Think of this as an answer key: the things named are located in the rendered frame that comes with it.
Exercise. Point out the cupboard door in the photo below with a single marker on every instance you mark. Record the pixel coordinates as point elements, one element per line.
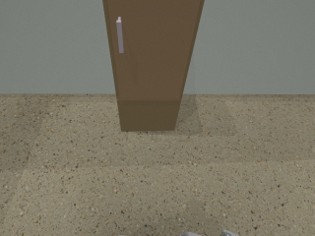
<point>157,37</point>

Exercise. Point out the handle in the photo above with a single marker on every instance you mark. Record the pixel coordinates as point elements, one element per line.
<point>120,35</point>

